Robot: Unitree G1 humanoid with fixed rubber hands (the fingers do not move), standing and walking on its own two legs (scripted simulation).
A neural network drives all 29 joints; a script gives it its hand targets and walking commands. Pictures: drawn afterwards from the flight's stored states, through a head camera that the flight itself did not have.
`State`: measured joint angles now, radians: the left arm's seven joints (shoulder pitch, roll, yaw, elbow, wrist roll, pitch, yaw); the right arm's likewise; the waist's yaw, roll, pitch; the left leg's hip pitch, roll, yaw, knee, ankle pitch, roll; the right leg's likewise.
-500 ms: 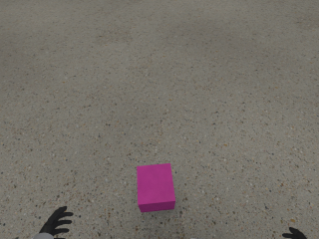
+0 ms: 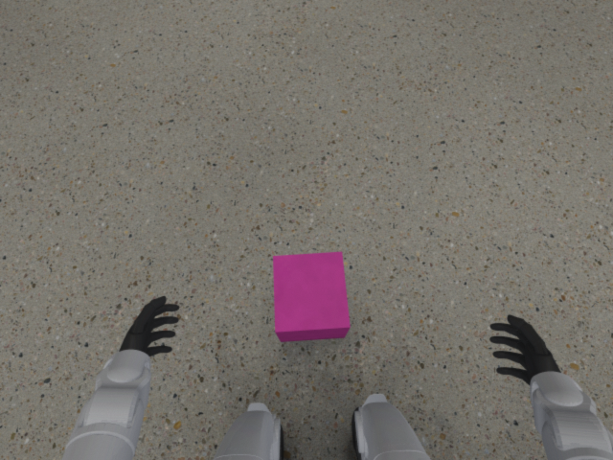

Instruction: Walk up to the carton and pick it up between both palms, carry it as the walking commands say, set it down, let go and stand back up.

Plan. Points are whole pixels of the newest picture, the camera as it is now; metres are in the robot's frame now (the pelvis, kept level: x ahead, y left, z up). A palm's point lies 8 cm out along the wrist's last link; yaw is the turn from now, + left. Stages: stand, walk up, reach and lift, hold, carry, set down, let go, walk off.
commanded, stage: reach and lift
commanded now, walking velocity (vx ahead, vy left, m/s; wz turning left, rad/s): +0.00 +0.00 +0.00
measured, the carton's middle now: (310, 298) +0.46 +0.01 -0.64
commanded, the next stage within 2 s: none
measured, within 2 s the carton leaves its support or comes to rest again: neither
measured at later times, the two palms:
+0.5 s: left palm (179, 285) +0.36 +0.22 -0.14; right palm (466, 284) +0.36 -0.24 -0.14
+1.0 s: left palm (210, 234) +0.47 +0.19 -0.19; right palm (415, 226) +0.48 -0.18 -0.19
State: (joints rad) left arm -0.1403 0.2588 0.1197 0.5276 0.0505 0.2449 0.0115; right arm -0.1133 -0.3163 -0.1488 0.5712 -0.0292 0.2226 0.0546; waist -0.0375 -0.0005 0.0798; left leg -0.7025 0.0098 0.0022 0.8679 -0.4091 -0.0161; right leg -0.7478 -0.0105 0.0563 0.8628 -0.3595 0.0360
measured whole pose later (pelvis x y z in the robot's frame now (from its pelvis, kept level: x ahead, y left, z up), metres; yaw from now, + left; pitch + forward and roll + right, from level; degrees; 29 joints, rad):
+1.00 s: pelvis -0.05 -0.01 -0.07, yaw +3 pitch +44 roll +1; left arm -1.20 0.26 0.30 0.83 0.02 0.17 0.03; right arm -1.19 -0.23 -0.33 0.82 -0.05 0.18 -0.08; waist -0.01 -0.02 0.07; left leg -1.50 -0.01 -0.03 1.04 -0.31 -0.04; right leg -1.53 -0.02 0.04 1.03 -0.27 0.02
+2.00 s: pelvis -0.11 -0.01 -0.29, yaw +2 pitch +33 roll +2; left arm -1.59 0.40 0.11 1.03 -0.21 0.17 0.15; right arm -1.56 -0.40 -0.07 1.01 0.23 0.17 -0.16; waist -0.01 0.00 0.52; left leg -1.99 -0.02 -0.04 1.99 -0.58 -0.06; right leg -2.04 0.02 0.06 1.97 -0.51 0.04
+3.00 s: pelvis -0.09 -0.01 -0.37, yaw +3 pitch +33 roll +1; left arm -1.61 0.34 0.07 1.23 -0.19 0.06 0.10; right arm -1.60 -0.38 -0.08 1.26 0.21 0.03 -0.09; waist -0.02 -0.01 0.52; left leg -2.20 -0.05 -0.06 2.26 -0.63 -0.07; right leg -2.24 0.00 0.05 2.23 -0.57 0.04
